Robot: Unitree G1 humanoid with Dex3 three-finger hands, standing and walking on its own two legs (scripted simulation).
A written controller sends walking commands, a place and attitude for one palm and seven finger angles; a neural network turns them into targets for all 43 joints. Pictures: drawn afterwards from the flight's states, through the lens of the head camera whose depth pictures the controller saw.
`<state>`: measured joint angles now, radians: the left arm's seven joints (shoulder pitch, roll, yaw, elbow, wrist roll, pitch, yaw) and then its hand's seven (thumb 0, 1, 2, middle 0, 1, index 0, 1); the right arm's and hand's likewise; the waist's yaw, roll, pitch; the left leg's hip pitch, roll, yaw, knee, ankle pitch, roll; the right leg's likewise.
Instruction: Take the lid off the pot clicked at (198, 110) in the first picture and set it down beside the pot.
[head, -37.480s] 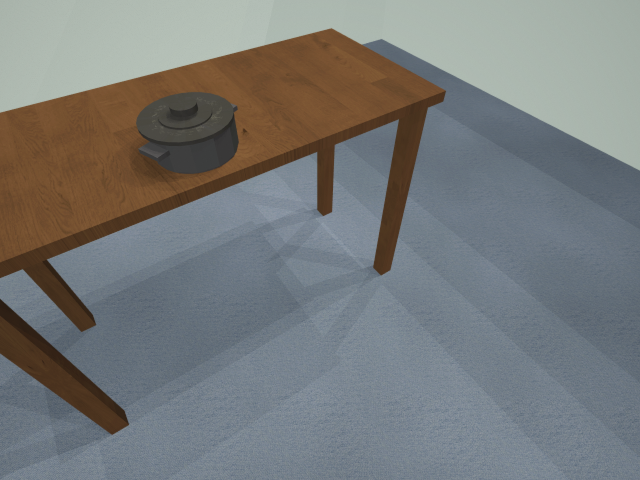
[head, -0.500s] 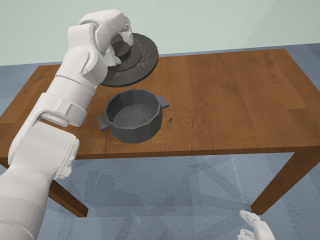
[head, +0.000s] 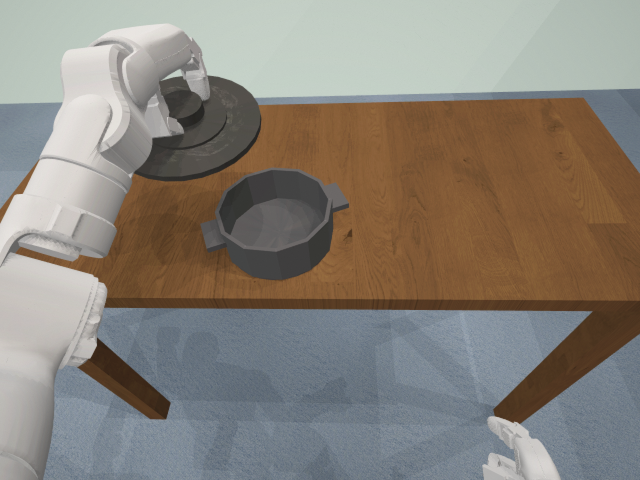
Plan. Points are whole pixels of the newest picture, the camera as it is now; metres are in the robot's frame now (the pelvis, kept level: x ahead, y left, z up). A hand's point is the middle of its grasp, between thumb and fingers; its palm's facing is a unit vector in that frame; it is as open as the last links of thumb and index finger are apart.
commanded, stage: move the lid sideways beside the pot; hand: left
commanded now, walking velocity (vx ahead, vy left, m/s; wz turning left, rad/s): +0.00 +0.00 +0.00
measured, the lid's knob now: (181, 108) +0.49 +0.18 +0.22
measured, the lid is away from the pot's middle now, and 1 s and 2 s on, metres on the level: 0.09 0.20 0.23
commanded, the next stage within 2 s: lower the lid onto the table in 1.38 s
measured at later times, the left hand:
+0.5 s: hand (114, 104) +0.46 +0.24 +0.25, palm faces -0.20 -0.07 -0.98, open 8.6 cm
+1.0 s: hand (74, 106) +0.46 +0.28 +0.25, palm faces -0.22 -0.07 -0.97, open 8.6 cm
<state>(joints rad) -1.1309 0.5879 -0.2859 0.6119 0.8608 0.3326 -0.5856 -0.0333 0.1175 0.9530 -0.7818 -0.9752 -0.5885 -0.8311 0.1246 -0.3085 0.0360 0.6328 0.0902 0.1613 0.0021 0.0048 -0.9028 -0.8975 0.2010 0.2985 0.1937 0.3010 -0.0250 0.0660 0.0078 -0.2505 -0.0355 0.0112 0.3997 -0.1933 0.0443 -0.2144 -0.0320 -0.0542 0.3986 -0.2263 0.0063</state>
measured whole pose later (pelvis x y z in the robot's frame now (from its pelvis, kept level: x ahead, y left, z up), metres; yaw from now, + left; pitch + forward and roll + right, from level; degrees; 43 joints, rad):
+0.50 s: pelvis +0.00 +0.02 +0.00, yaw +0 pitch +4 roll -1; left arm -1.14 0.67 -0.21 0.66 0.88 0.27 -0.59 -0.04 0.12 0.95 -0.78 -0.98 -0.59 -0.83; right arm 0.16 -0.30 0.04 0.63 0.10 0.18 0.01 0.00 -0.90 -0.90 0.20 0.30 0.20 0.30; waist -0.04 0.07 0.01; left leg -0.28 -0.05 0.02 0.40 -0.19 0.07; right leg -0.23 -0.05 -0.05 0.38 -0.21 0.02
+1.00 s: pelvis +0.00 +0.01 +0.00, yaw +0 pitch +4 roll -1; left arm -1.12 0.80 -0.14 0.73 0.90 0.19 -0.60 -0.04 0.12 0.95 -0.78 -0.98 -0.58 -0.83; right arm 0.19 -0.32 0.03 0.62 0.11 0.21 0.00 0.00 -0.90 -0.90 0.20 0.30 0.19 0.30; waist -0.05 0.06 0.02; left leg -0.29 -0.03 0.01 0.41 -0.20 0.05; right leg -0.24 -0.03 -0.05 0.37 -0.21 0.02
